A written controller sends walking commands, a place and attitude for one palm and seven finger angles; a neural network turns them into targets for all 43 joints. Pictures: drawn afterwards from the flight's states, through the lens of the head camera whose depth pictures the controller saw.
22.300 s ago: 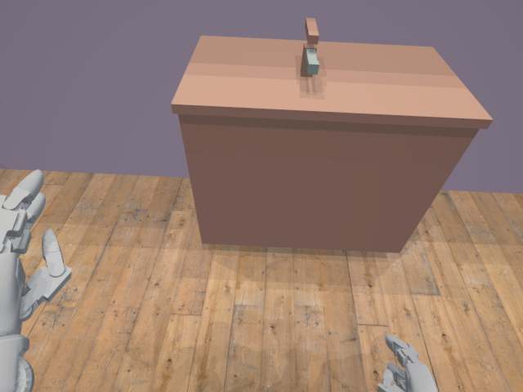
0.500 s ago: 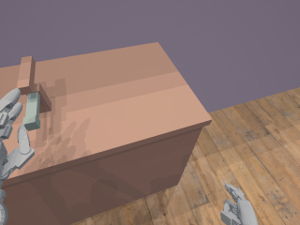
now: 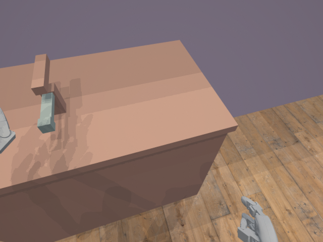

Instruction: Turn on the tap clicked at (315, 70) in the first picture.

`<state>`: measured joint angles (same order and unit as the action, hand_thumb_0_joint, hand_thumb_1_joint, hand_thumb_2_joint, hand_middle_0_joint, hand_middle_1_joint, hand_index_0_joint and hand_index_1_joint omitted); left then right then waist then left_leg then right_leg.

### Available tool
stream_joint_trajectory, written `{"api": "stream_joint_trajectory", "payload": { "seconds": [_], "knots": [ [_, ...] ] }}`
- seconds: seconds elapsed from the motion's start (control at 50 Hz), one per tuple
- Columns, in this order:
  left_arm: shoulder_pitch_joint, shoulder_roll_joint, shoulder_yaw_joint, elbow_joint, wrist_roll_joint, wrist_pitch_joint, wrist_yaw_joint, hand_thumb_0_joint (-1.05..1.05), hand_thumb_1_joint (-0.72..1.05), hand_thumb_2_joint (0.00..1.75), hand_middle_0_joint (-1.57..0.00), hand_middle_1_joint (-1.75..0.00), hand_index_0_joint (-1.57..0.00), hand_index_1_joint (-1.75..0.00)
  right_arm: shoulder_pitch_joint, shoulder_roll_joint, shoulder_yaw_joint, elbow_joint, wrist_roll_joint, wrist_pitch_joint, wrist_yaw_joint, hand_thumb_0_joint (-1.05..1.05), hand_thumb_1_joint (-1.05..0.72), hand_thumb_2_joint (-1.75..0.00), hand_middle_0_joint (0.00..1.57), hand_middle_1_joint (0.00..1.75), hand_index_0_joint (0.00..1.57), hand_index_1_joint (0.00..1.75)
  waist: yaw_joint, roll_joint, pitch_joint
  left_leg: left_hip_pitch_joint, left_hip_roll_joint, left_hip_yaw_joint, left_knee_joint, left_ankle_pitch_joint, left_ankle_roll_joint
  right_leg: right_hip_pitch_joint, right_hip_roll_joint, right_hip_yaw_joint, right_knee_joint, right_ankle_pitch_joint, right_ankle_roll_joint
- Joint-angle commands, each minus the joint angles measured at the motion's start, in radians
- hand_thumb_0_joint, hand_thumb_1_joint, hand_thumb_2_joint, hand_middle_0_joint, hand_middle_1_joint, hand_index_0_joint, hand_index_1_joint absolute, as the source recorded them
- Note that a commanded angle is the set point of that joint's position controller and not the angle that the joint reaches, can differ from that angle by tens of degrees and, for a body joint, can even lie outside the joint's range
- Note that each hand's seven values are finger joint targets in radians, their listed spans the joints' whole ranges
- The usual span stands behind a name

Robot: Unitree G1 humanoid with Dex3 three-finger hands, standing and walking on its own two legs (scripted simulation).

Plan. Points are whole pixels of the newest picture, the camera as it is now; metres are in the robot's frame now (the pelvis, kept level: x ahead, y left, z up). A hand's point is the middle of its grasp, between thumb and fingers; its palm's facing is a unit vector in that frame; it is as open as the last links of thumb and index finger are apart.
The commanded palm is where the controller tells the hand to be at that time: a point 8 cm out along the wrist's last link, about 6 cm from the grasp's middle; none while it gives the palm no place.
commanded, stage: come to a stop and stand still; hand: left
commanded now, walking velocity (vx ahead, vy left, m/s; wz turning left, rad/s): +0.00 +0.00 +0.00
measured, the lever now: (46, 124) +0.33 +0.32 +0.09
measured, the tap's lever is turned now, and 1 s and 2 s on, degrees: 0 0 0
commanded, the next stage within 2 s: look again from close up in 0.72 s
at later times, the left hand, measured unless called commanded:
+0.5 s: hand out of the picture +0.21 +0.34 +0.17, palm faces +0.42 -0.85 -0.33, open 7.4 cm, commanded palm +0.15 +0.37 +0.18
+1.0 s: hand out of the picture +0.22 +0.34 +0.15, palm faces +0.40 -0.83 -0.38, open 7.4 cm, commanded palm +0.16 +0.36 +0.18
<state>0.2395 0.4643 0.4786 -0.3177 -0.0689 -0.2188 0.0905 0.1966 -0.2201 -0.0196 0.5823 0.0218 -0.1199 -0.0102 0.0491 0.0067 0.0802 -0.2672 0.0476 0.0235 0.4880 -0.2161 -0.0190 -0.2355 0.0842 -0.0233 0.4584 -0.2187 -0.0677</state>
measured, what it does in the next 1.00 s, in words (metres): shifts its weight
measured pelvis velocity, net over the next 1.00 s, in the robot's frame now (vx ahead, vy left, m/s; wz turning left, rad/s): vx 0.01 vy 0.08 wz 0.03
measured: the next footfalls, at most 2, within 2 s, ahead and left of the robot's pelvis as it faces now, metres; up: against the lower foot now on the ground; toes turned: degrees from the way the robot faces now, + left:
none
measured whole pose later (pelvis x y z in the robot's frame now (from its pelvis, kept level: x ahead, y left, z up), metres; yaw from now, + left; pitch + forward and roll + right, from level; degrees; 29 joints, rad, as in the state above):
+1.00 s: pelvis +0.01 +0.08 +0.00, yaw +2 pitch -1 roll -2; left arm 0.43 0.37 0.36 -0.44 -0.03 -0.21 0.11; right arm 0.19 -0.19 0.01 0.57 0.02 -0.10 -0.01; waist 0.02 -0.02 0.06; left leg -0.23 -0.05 0.03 0.45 -0.22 0.08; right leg -0.16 0.00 0.00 0.38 -0.20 0.03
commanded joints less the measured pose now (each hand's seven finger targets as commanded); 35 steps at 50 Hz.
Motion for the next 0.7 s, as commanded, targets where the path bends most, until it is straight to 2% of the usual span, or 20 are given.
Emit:
{"api": "stream_joint_trajectory", "payload": {
  "seconds": [0.0,0.02,0.06,0.08,0.1,0.14,0.18,0.2,0.22,0.24,0.28,0.36,0.38,0.46,0.48,0.5,0.56,0.58,0.6,0.68],
  "knots": [
    [0.185,0.012,-0.09,-0.255,0.001,-0.037,-0.003,0.0,0.9,0.9,-0.2,-0.3,-0.2,-0.3,-0.062,-0.11,-0.041,-0.173,0.014,-0.051,0.018,0.0,-0.9,-0.9,0.2,0.3,0.2,0.3,0.005,-0.075,-0.265,0.088,0.023,-0.009,0.005,0.216,0.063,0.145,-0.175,0.131,-0.05,0.391,0.144],
    [0.179,0.038,-0.07,-0.28,0.005,-0.034,0.002,0.0,0.9,0.9,-0.2,-0.3,-0.2,-0.3,-0.069,-0.111,-0.04,-0.178,0.01,-0.051,0.015,0.0,-0.9,-0.9,0.2,0.3,0.2,0.3,0.003,-0.131,-0.247,0.077,0.016,-0.015,0.0,0.174,0.057,0.125,-0.175,0.136,-0.075,0.326,0.13],
    [0.163,0.094,-0.01,-0.295,0.005,-0.037,0.013,0.0,0.9,0.9,-0.2,-0.3,-0.2,-0.3,-0.088,-0.108,-0.035,-0.181,0.0,-0.051,-0.002,0.0,-0.9,-0.9,0.2,0.3,0.2,0.3,-0.003,-0.198,-0.192,0.072,-0.004,-0.029,-0.016,0.043,0.05,0.037,-0.185,0.162,-0.151,0.084,0.089],
    [0.148,0.158,0.049,-0.339,0.007,-0.041,0.025,0.0,0.9,0.9,-0.2,-0.3,-0.2,-0.3,-0.103,-0.109,-0.028,-0.172,-0.001,-0.046,-0.01,0.0,-0.9,-0.9,0.2,0.3,0.2,0.3,-0.006,-0.147,-0.19,0.104,-0.004,-0.032,-0.037,0.024,0.049,0.002,-0.188,0.163,-0.161,-0.007,0.059],
    [0.129,0.132,0.039,-0.336,0.003,-0.045,0.024,0.0,0.9,0.9,-0.2,-0.3,-0.2,-0.3,-0.105,-0.102,-0.024,-0.183,-0.006,-0.047,-0.021,0.0,-0.9,-0.9,0.2,0.3,0.2,0.3,-0.017,-0.127,-0.166,0.103,-0.003,-0.045,-0.052,-0.022,0.052,-0.035,-0.188,0.16,-0.177,-0.118,0.044],
    [0.056,0.133,0.04,-0.389,0.007,-0.06,0.027,0.0,0.9,0.9,-0.2,-0.3,-0.2,-0.3,-0.116,-0.101,-0.017,-0.189,-0.012,-0.053,-0.033,0.0,-0.9,-0.9,0.2,0.3,0.2,0.3,-0.023,0.002,-0.111,0.09,0.014,-0.074,-0.109,-0.099,0.061,-0.078,-0.159,0.165,-0.186,-0.215,0.037],
    [-0.013,0.16,0.052,-0.433,0.02,-0.074,0.032,0.0,0.9,0.9,-0.2,-0.3,-0.2,-0.3,-0.123,-0.103,-0.009,-0.179,-0.012,-0.06,-0.039,0.0,-0.9,-0.9,0.2,0.3,0.2,0.3,-0.023,0.138,-0.092,0.024,0.052,-0.12,-0.195,-0.207,0.074,-0.025,-0.118,0.118,-0.119,-0.171,0.046],
    [-0.036,0.123,0.025,-0.416,0.027,-0.078,0.032,0.0,0.9,0.9,-0.2,-0.3,-0.2,-0.3,-0.107,-0.103,-0.01,-0.177,-0.013,-0.066,-0.04,0.0,-0.9,-0.9,0.2,0.3,0.2,0.3,-0.023,0.182,-0.11,-0.029,0.077,-0.148,-0.237,-0.27,0.085,0.047,-0.106,0.083,-0.057,-0.125,0.049],
    [-0.054,0.112,0.011,-0.407,0.034,-0.08,0.033,0.0,0.9,0.9,-0.2,-0.3,-0.2,-0.3,-0.103,-0.101,-0.008,-0.18,-0.011,-0.074,-0.037,0.0,-0.9,-0.9,0.2,0.3,0.2,0.3,-0.018,0.22,-0.115,-0.086,0.094,-0.16,-0.268,-0.324,0.094,0.111,-0.095,0.063,-0.004,-0.089,0.052],
    [-0.06,0.093,-0.003,-0.385,0.039,-0.08,0.031,0.0,0.9,0.9,-0.2,-0.3,-0.2,-0.3,-0.095,-0.1,-0.009,-0.177,-0.009,-0.084,-0.032,0.0,-0.9,-0.9,0.2,0.3,0.2,0.3,-0.014,0.216,-0.116,-0.108,0.102,-0.156,-0.272,-0.342,0.096,0.139,-0.093,0.053,0.015,-0.061,0.053],
    [-0.045,0.05,-0.046,-0.382,0.044,-0.082,0.025,0.0,0.9,0.9,-0.2,-0.3,-0.2,-0.3,-0.087,-0.099,-0.009,-0.171,-0.005,-0.101,-0.02,0.0,-0.9,-0.9,0.2,0.3,0.2,0.3,-0.018,0.201,-0.141,-0.041,0.1,-0.157,-0.262,-0.28,0.085,0.114,-0.088,0.039,0.012,-0.021,0.054],
    [0.039,0.008,-0.087,-0.331,0.057,-0.071,0.022,0.0,0.9,0.9,-0.2,-0.3,-0.2,-0.3,-0.053,-0.111,-0.018,-0.156,-0.011,-0.096,0.0,0.0,-0.9,-0.9,0.2,0.3,0.2,0.3,-0.021,0.099,-0.139,-0.029,0.109,-0.188,-0.259,-0.22,0.064,0.098,-0.09,0.045,-0.012,-0.02,0.056],
    [0.076,0.01,-0.077,-0.316,0.057,-0.067,0.021,0.0,0.9,0.9,-0.2,-0.3,-0.2,-0.3,-0.062,-0.107,-0.015,-0.154,-0.009,-0.094,0.004,0.0,-0.9,-0.9,0.2,0.3,0.2,0.3,-0.019,0.097,-0.15,0.011,0.106,-0.187,-0.26,-0.181,0.052,0.076,-0.087,0.041,-0.022,-0.012,0.057],
    [0.07,0.03,-0.056,-0.301,0.056,-0.063,0.023,0.0,0.9,0.9,-0.2,-0.3,-0.2,-0.3,-0.059,-0.108,-0.016,-0.156,-0.012,-0.071,0.001,0.0,-0.9,-0.9,0.2,0.3,0.2,0.3,-0.024,0.038,-0.122,-0.006,0.096,-0.177,-0.247,-0.126,0.025,0.082,-0.095,0.043,-0.059,0.006,0.055],
    [0.063,0.061,-0.025,-0.314,0.056,-0.063,0.026,0.0,0.9,0.9,-0.2,-0.3,-0.2,-0.3,-0.072,-0.106,-0.011,-0.153,-0.011,-0.068,-0.001,0.0,-0.9,-0.9,0.2,0.3,0.2,0.3,-0.024,0.054,-0.125,0.014,0.091,-0.176,-0.253,-0.092,0.011,0.073,-0.091,0.035,-0.058,0.012,0.058],
    [0.045,0.04,-0.045,-0.314,0.054,-0.066,0.024,0.0,0.9,0.9,-0.2,-0.3,-0.2,-0.3,-0.067,-0.105,-0.011,-0.152,-0.014,-0.063,-0.003,0.0,-0.9,-0.9,0.2,0.3,0.2,0.3,-0.027,0.065,-0.126,0.021,0.091,-0.18,-0.255,-0.074,0.003,0.073,-0.089,0.031,-0.054,0.013,0.056],
    [0.012,0.066,-0.027,-0.37,0.052,-0.074,0.026,0.0,0.9,0.9,-0.2,-0.3,-0.2,-0.3,-0.074,-0.1,-0.012,-0.161,-0.015,-0.064,-0.008,0.0,-0.9,-0.9,0.2,0.3,0.2,0.3,-0.024,0.1,-0.155,0.047,0.085,-0.156,-0.229,-0.023,0.004,0.103,-0.098,0.032,-0.062,0.045,0.054],
    [0.0,0.098,-0.002,-0.407,0.052,-0.077,0.029,0.0,0.9,0.9,-0.2,-0.3,-0.2,-0.3,-0.087,-0.098,-0.008,-0.161,-0.014,-0.066,-0.009,0.0,-0.9,-0.9,0.2,0.3,0.2,0.3,-0.023,0.11,-0.178,0.081,0.075,-0.152,-0.214,0.048,-0.005,0.103,-0.096,0.024,-0.059,0.069,0.054],
    [0.009,0.071,-0.025,-0.407,0.049,-0.08,0.028,0.0,0.9,0.9,-0.2,-0.3,-0.2,-0.3,-0.079,-0.101,-0.01,-0.158,-0.019,-0.066,-0.01,0.0,-0.9,-0.9,0.2,0.3,0.2,0.3,-0.024,0.113,-0.194,0.097,0.073,-0.146,-0.197,0.099,-0.006,0.108,-0.099,0.021,-0.061,0.079,0.052],
    [0.069,0.075,-0.021,-0.429,0.047,-0.077,0.031,0.0,0.9,0.9,-0.2,-0.3,-0.2,-0.3,-0.081,-0.099,-0.016,-0.156,-0.013,-0.07,-0.005,0.0,-0.9,-0.9,0.2,0.3,0.2,0.3,-0.023,0.129,-0.229,0.167,0.065,-0.129,-0.148,0.271,-0.025,0.097,-0.103,0.014,-0.056,0.109,0.049]
  ]
}}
